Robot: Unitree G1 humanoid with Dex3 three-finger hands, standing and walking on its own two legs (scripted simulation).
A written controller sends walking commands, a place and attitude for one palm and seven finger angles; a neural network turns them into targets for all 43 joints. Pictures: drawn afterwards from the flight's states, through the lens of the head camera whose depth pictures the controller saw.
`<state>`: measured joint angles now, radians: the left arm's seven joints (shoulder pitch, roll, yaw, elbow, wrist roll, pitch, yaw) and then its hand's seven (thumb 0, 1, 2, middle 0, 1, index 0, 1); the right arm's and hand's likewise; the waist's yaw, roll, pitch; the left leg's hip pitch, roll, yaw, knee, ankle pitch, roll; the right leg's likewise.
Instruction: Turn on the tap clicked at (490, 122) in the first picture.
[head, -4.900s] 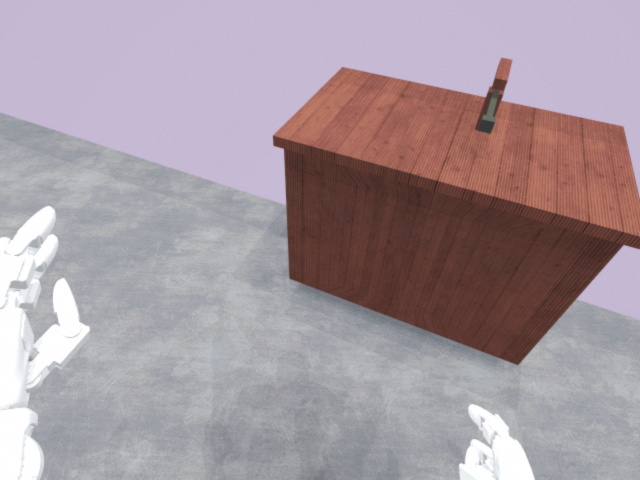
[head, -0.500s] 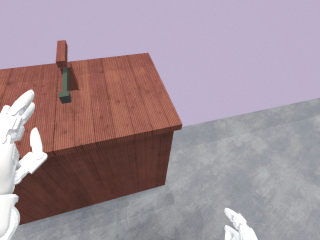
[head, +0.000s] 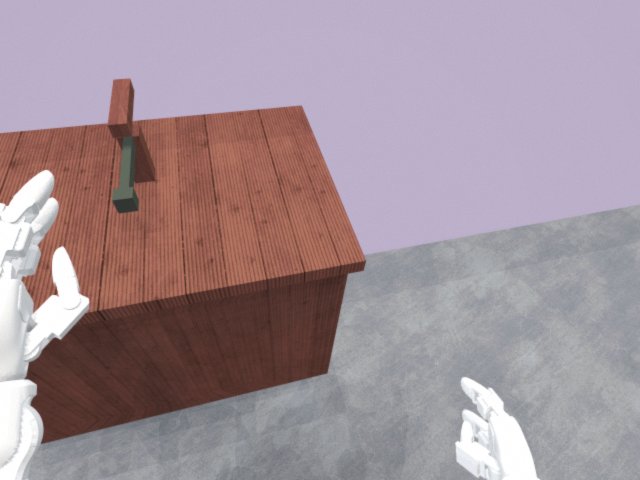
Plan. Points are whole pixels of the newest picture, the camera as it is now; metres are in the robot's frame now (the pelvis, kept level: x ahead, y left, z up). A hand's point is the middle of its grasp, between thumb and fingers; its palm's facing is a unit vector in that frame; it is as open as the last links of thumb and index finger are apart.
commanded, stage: come to a stop and stand still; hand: left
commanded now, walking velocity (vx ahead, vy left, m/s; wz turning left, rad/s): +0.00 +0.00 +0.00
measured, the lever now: (125, 200) +0.46 +0.35 +0.04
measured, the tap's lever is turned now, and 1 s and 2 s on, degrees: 0 0 0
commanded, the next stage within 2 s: look again from close up in 0.58 s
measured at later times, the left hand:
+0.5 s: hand (124, 293) +0.24 +0.22 +0.16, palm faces +0.37 -0.85 -0.38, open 7.4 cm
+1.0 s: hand (97, 306) +0.22 +0.23 +0.16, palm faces +0.37 -0.85 -0.36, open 7.4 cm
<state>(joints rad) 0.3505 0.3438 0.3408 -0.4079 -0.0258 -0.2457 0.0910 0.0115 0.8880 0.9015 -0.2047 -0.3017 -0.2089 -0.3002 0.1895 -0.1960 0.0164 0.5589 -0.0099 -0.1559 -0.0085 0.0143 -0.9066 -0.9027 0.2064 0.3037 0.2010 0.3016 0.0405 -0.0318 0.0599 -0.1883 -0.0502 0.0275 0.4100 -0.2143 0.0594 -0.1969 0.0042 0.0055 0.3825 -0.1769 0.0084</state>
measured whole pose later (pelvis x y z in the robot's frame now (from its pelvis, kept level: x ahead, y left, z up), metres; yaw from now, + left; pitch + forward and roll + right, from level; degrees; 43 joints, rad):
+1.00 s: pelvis +0.01 -0.01 +0.00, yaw +1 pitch +0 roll -1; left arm 0.44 0.36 0.33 -0.44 -0.06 -0.18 0.10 0.01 0.89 0.90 -0.21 -0.30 -0.21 -0.30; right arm 0.21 -0.20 0.01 0.57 0.00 -0.07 -0.04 0.01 -0.91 -0.90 0.21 0.30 0.20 0.30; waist 0.02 0.00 0.02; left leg -0.17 -0.03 0.01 0.38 -0.21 0.04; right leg -0.15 0.03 -0.01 0.31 -0.15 -0.01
